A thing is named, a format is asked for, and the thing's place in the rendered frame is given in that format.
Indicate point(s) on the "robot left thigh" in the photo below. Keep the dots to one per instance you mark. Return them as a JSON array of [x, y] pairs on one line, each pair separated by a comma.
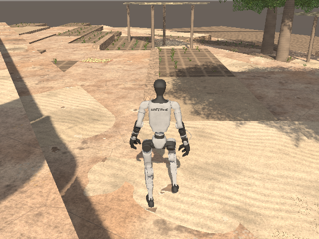
[[147, 155]]

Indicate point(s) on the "robot right upper arm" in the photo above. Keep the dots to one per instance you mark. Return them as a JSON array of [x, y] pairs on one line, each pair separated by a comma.
[[177, 114]]

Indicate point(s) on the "robot left hand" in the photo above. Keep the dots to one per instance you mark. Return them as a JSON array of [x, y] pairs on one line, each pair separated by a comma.
[[132, 142]]

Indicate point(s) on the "right robot forearm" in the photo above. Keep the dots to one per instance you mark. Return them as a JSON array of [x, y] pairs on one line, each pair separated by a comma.
[[183, 135]]

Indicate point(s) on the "robot left upper arm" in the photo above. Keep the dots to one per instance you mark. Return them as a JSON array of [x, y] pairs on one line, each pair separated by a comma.
[[141, 113]]

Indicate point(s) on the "robot right hand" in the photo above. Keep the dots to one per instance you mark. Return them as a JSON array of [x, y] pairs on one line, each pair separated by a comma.
[[187, 149]]

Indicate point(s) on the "humanoid robot torso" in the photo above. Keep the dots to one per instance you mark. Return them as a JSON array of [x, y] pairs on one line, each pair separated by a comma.
[[159, 120]]

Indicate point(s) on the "left robot forearm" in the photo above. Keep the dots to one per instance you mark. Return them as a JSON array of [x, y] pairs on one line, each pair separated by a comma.
[[135, 132]]

